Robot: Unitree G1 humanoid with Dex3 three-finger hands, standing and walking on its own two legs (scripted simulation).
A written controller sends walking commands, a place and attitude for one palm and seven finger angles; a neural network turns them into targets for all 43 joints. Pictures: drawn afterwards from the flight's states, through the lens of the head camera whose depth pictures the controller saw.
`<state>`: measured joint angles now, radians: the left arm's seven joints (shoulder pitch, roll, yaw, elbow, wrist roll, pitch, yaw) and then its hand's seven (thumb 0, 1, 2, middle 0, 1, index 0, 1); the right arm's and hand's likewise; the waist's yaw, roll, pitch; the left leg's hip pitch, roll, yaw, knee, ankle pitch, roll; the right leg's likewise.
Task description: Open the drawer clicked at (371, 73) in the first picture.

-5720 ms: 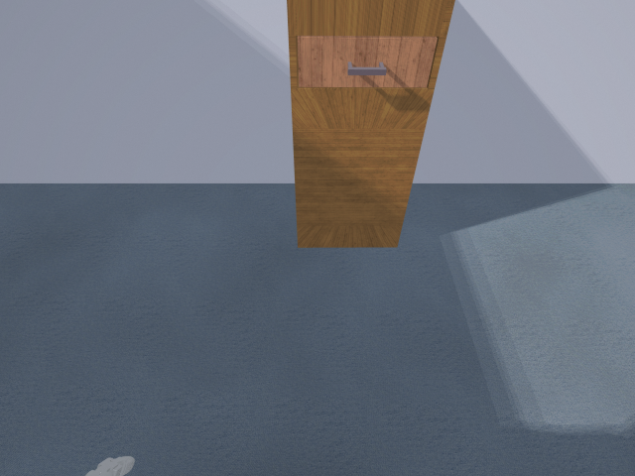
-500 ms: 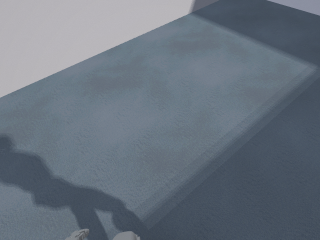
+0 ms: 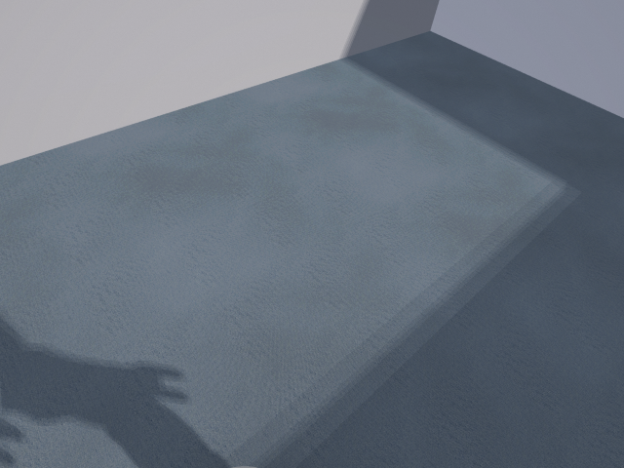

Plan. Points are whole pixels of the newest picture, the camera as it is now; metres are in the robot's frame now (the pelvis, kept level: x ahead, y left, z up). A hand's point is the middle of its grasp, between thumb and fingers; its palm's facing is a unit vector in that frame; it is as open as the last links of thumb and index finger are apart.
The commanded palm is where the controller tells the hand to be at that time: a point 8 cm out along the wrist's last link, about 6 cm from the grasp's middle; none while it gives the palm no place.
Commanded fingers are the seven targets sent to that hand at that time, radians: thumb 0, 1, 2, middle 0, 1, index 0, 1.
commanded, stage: turn to face it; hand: left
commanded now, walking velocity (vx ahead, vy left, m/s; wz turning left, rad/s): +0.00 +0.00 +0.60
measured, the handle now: out of the picture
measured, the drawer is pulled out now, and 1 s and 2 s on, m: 0.00 0.00 0.00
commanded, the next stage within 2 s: none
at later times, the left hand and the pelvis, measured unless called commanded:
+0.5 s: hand out of the picture +0.10 +0.23 -0.14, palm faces +0.23 -0.94 -0.25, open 7.4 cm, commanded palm none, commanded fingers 0.00 0.90 0.90 -0.20 -0.30 -0.20 -0.30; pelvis +0.02 +0.00 +0.02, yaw +14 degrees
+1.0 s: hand out of the picture -0.05 +0.13 -0.14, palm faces +0.56 -0.78 -0.27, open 7.4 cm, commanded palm none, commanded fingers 0.00 0.90 0.90 -0.20 -0.30 -0.20 -0.30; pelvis +0.02 -0.05 +0.01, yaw +35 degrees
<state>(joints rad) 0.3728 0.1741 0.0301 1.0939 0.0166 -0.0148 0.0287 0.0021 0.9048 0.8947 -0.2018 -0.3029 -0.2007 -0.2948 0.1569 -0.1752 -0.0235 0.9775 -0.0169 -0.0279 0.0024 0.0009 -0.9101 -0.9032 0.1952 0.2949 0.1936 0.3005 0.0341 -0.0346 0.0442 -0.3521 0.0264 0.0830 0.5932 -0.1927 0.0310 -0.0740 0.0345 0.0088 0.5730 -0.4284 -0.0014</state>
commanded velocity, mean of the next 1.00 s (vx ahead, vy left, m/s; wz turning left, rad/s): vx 0.00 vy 0.00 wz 0.60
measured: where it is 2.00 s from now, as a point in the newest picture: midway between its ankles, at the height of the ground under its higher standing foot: outside the picture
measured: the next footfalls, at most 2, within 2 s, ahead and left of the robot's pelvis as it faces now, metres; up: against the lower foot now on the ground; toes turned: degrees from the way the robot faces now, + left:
right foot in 0.62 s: +0.08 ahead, -0.13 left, +0.00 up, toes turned +20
left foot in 1.14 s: -0.04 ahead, +0.07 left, +0.00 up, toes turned +46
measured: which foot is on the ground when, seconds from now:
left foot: down 0.00-0.62, up 0.64-1.00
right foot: up 0.00-0.60, down 0.62-1.00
